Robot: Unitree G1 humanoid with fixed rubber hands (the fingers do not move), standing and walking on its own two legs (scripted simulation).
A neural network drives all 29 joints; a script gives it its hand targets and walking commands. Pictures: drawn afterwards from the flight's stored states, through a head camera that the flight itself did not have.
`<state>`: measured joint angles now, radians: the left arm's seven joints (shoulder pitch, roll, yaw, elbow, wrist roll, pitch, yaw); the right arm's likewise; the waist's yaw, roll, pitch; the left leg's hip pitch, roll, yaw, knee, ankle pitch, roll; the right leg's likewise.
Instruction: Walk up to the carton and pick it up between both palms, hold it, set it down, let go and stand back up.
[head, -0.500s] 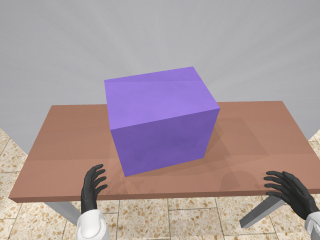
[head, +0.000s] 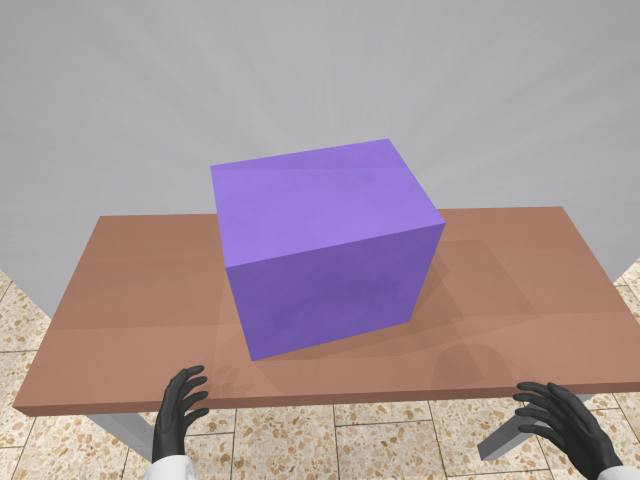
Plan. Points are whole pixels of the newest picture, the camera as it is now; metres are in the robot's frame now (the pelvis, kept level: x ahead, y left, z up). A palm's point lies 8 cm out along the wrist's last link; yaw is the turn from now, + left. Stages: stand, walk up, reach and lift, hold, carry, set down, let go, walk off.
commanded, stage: set down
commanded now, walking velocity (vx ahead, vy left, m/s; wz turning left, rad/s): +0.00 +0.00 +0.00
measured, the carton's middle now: (319, 251) +0.44 +0.04 +0.02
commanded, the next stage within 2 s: let go in 1.06 s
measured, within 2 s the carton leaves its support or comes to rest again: neither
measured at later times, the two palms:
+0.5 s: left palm (156, 469) +0.15 +0.22 -0.05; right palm (551, 474) +0.17 -0.25 -0.05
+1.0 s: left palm (130, 479) +0.14 +0.25 -0.07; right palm out of the picture +0.16 -0.20 -0.07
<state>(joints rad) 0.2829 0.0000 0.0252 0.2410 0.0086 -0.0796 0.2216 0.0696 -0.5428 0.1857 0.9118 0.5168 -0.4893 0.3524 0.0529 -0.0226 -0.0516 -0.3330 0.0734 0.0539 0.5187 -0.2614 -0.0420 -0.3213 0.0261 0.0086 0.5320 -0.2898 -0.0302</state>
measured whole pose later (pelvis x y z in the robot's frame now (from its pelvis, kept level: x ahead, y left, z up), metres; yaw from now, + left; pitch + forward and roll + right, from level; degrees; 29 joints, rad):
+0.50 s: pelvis +0.00 +0.01 +0.01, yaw +1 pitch +1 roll +0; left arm 0.29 0.09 0.01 0.36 0.01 0.00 0.14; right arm 0.14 -0.37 0.09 0.84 0.27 -0.36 0.24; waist 0.04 -0.04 0.00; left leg -0.19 0.05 0.06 0.38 -0.20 -0.03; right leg -0.18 0.01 0.01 0.39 -0.23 -0.01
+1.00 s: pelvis +0.01 +0.02 +0.01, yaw +0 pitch -1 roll +0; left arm 0.27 0.19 0.01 0.45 0.01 0.10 0.03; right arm 0.19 -0.20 0.01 0.76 0.04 -0.26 0.07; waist 0.03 -0.03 0.06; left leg -0.11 0.04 0.06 0.34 -0.21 -0.02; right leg -0.08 -0.01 0.01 0.31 -0.21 0.01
